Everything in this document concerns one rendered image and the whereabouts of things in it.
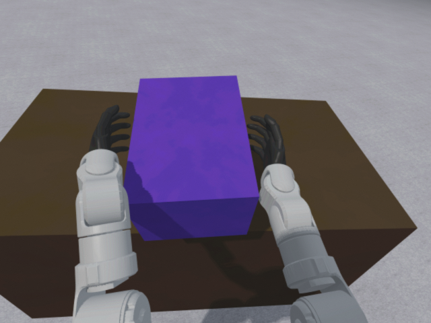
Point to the right robot forearm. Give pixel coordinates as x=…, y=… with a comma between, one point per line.
x=307, y=265

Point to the robot right upper arm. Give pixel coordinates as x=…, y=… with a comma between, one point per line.
x=329, y=307

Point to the carton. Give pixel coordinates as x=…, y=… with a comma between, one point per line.
x=190, y=171

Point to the left robot hand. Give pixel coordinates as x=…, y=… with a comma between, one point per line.
x=101, y=138

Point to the pedestal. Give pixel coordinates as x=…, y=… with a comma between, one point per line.
x=358, y=217

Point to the right robot hand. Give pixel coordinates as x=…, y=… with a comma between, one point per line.
x=273, y=150

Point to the robot left upper arm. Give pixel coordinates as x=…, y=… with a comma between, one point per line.
x=129, y=306

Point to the left robot forearm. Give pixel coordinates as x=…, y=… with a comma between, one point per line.
x=102, y=212

